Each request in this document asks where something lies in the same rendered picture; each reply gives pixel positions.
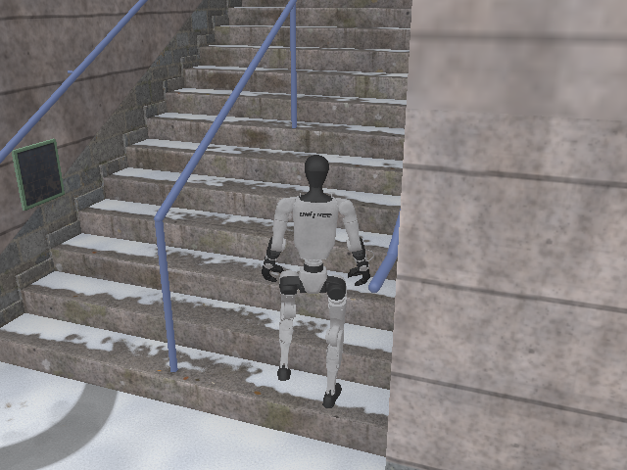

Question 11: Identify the right robot foot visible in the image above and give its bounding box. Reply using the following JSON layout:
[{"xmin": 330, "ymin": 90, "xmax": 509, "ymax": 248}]
[{"xmin": 322, "ymin": 383, "xmax": 342, "ymax": 408}]

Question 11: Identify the robot left forearm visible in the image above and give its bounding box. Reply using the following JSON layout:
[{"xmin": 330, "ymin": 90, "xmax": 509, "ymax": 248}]
[{"xmin": 264, "ymin": 237, "xmax": 281, "ymax": 269}]

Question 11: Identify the robot left upper arm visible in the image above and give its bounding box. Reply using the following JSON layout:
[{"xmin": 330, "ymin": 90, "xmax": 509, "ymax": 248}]
[{"xmin": 271, "ymin": 197, "xmax": 296, "ymax": 252}]

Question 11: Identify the robot right upper arm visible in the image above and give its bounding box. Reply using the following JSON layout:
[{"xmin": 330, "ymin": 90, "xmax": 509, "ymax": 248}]
[{"xmin": 336, "ymin": 198, "xmax": 362, "ymax": 252}]

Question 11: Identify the robot right forearm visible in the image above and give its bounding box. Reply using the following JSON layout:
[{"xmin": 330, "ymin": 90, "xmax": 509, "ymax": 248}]
[{"xmin": 352, "ymin": 237, "xmax": 369, "ymax": 271}]

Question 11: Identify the robot left hand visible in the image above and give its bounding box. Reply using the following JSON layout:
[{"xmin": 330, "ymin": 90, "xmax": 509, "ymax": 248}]
[{"xmin": 262, "ymin": 264, "xmax": 284, "ymax": 282}]

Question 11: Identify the left robot thigh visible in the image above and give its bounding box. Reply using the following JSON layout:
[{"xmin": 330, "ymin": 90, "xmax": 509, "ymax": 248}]
[{"xmin": 279, "ymin": 270, "xmax": 300, "ymax": 319}]

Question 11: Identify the robot right hand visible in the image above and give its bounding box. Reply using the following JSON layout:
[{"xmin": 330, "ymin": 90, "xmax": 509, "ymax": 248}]
[{"xmin": 348, "ymin": 267, "xmax": 370, "ymax": 286}]

